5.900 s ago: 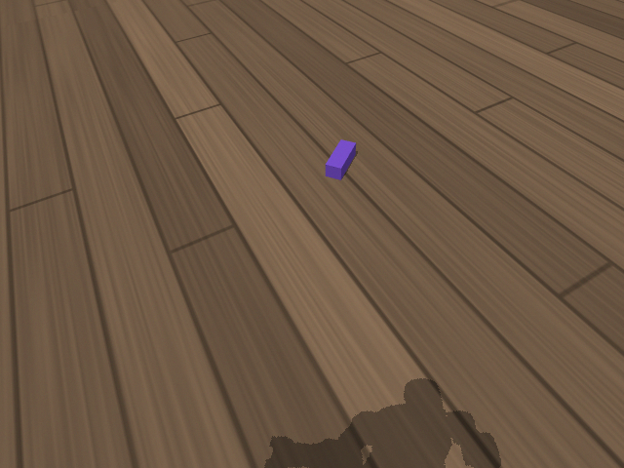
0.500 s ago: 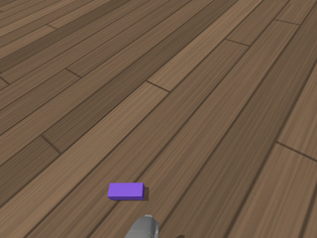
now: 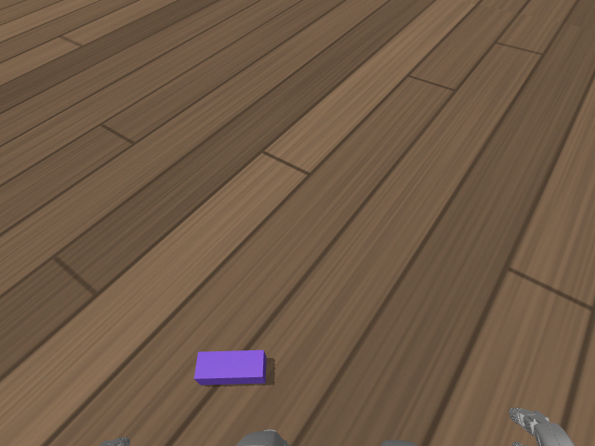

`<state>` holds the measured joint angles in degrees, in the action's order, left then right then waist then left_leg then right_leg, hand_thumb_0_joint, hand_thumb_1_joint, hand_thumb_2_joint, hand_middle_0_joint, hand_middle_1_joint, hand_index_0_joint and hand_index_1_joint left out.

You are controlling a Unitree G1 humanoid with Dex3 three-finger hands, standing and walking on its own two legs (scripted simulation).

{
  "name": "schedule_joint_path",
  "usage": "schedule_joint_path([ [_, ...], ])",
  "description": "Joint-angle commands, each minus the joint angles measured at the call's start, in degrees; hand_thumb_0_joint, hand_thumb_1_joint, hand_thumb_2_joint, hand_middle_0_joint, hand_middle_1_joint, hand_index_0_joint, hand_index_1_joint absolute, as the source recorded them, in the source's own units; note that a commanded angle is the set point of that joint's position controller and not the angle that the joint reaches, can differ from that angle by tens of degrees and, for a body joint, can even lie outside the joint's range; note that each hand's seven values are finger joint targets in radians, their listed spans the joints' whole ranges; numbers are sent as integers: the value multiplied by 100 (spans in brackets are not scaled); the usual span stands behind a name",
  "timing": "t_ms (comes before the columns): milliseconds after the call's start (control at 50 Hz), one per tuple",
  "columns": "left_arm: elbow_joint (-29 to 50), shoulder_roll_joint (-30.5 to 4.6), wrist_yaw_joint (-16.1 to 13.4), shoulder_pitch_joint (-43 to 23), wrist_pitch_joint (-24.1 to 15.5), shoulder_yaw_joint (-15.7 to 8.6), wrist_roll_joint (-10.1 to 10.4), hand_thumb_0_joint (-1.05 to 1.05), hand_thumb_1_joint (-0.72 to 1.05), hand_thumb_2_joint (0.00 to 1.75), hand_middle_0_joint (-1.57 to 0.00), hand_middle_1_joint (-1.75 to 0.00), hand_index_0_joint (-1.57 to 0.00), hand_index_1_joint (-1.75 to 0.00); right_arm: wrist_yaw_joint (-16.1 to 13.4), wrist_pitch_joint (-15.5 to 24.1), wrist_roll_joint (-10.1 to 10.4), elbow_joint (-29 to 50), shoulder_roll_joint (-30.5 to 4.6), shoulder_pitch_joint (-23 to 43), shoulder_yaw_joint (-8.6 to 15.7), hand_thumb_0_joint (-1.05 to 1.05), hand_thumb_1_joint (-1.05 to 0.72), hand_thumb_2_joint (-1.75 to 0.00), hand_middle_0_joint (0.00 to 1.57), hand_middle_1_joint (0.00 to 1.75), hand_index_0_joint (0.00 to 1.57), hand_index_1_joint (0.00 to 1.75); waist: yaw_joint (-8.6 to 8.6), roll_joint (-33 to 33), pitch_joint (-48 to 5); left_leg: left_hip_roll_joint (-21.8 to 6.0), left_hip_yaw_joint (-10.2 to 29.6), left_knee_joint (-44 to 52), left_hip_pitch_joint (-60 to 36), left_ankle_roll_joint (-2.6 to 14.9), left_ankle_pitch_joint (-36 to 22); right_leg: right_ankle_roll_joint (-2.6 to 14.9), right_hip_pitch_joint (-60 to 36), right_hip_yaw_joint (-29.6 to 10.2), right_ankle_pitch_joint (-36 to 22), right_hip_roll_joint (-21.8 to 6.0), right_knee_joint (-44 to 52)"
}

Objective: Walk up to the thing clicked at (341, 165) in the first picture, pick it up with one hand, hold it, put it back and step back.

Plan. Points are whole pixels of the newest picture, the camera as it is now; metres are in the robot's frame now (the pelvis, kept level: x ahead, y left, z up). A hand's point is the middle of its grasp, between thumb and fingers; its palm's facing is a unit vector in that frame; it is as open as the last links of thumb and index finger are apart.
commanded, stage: walk up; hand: left
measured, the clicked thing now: (231, 367) +0.41 +0.29 -0.71
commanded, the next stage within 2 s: stand in 1.02 s
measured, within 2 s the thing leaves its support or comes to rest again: neither
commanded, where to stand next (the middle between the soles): +0.04 +0.03 m, yaw +1 degrees
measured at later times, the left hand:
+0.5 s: hand out of the picture +0.08 +0.26 -0.13, palm faces -0.05 -0.92 -0.38, open 7.4 cm
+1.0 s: hand out of the picture +0.09 +0.25 -0.12, palm faces -0.03 -0.93 -0.37, open 7.4 cm
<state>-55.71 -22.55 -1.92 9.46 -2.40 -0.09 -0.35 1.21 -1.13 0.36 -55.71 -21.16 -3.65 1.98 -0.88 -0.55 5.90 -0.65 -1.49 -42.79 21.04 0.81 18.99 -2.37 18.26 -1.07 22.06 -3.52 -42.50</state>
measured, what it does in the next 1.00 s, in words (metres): stands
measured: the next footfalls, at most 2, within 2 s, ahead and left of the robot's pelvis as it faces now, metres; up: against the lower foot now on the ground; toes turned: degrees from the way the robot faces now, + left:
none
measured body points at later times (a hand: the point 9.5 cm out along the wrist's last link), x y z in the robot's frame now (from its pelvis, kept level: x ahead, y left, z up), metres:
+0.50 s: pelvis +0.00 +0.00 +0.03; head +0.02 -0.01 +0.48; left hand +0.08 +0.31 -0.10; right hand +0.09 -0.31 -0.10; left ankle +0.03 +0.11 -0.71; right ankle +0.01 -0.16 -0.71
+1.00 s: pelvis +0.01 -0.01 +0.03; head +0.02 -0.01 +0.48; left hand +0.09 +0.30 -0.10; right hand +0.09 -0.31 -0.10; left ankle +0.03 +0.11 -0.71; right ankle +0.01 -0.16 -0.71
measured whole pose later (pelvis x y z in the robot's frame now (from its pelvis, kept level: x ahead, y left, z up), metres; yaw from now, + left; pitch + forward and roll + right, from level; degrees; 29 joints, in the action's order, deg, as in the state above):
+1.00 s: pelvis +0.01 -0.01 +0.03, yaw +0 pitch -2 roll +0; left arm -65.3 -20.9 -0.4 4.8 -1.2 -0.1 -0.8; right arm 1.6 -1.3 -0.2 -64.8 -20.5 -4.4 2.1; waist 0.3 -0.3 3.6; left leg -0.7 -1.2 -22.0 11.0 0.0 9.3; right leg -3.0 7.8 -0.6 11.2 -3.0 -20.6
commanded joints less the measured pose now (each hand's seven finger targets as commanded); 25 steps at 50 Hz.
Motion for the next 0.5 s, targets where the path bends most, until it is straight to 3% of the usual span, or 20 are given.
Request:
schedule_joint_path([
  [0,77,-1185,-65,-26,-63,-327,45,0,90,90,-20,-30,-20,-30,-34,178,-76,173,-1450,216,318,0,-90,-90,20,30,20,30,-21,-304,-680,-1279,1857,1718,-389,960,-1384,296,-151,19,-89,252,291],
  [40,-40,-1200,-49,61,-97,-305,66,0,90,90,-20,-30,-20,-30,-50,157,-68,187,-1371,451,271,0,-90,-90,20,30,20,30,-119,-539,-771,-960,1252,1604,-236,623,-1315,361,-600,-47,-809,96,806],
  [80,-96,-1228,-30,-98,-105,-291,76,0,90,90,-20,-30,-20,-30,-59,140,-39,49,-1258,374,232,0,-90,-90,20,30,20,30,-79,-591,-953,-712,964,1517,-384,341,-1447,414,-810,-246,-1457,-72,995],
  [180,-237,-1265,-25,-417,-54,-225,66,0,90,90,-20,-30,-20,-30,-49,115,-41,-121,-1319,427,239,0,-90,-90,20,30,20,30,17,-415,-1081,-727,903,1752,-781,360,-1244,350,-799,-159,-1460,-100,1264],
  [260,-380,-1297,-6,-593,-60,-215,38,0,90,90,-20,-30,-20,-30,-27,85,-40,-252,-1263,427,233,0,-90,-90,20,30,20,30,73,-126,-966,-609,769,1856,-819,251,-981,376,-834,-315,-1470,-242,1656],
  [380,-533,-1229,38,-803,-54,-183,-3,0,90,90,-20,-30,-20,-30,18,67,-29,-433,-1205,469,200,0,-90,-90,20,30,20,30,127,14,-724,-591,764,2221,-1016,163,-247,386,-547,-422,-913,-329,2186],
  [480,-613,-1208,58,-850,-68,-202,-1,0,90,90,-20,-30,-20,-30,17,88,-36,-557,-1185,393,195,0,-90,-90,20,30,20,30,147,123,-802,-527,600,2246,-1306,83,-846,363,-653,-458,-1290,-428,2429],
])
